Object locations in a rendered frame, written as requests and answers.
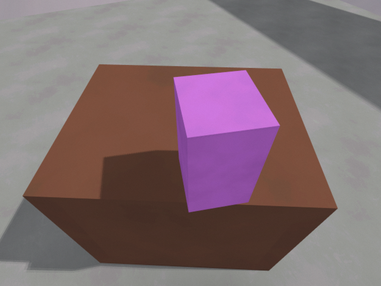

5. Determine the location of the pedestal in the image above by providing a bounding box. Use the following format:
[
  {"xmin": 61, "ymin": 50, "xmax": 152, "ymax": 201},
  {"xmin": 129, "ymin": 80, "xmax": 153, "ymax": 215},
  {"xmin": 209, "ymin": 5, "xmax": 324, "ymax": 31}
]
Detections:
[{"xmin": 23, "ymin": 64, "xmax": 338, "ymax": 271}]

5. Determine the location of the carton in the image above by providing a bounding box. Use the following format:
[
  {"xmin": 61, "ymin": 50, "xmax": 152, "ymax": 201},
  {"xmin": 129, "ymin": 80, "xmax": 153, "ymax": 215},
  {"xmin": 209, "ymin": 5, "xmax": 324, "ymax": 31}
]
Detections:
[{"xmin": 174, "ymin": 70, "xmax": 280, "ymax": 212}]

